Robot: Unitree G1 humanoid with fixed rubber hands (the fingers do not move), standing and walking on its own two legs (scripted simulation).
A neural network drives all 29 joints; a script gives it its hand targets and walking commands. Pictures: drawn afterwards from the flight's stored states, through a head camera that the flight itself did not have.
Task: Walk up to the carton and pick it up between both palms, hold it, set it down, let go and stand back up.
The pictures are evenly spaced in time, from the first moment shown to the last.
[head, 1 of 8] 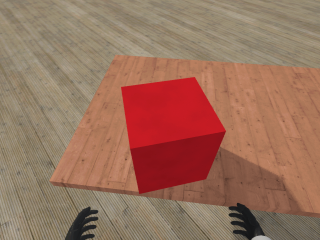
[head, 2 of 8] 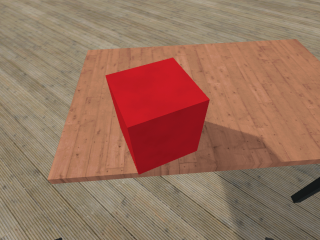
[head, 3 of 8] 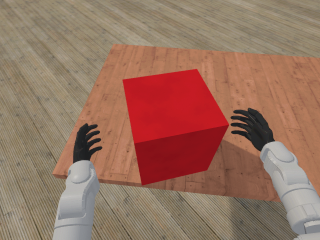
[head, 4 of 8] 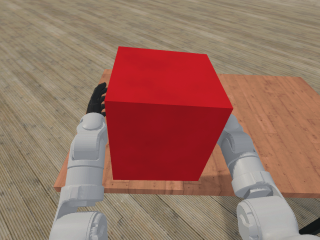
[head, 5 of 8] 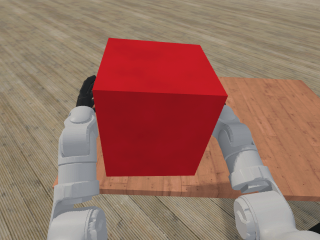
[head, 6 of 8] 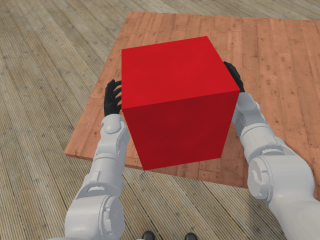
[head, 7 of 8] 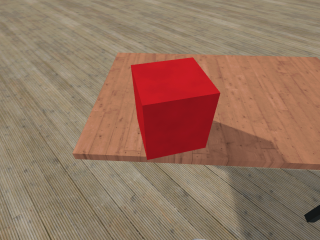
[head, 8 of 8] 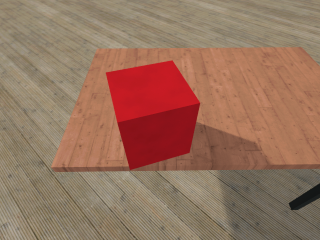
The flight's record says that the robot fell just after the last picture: no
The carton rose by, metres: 0.19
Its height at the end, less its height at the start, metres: +0.00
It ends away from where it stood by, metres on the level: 0.02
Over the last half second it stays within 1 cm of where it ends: yes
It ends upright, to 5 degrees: yes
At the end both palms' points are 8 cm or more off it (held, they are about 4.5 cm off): yes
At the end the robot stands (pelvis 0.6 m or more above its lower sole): yes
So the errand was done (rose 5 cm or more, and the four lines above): yes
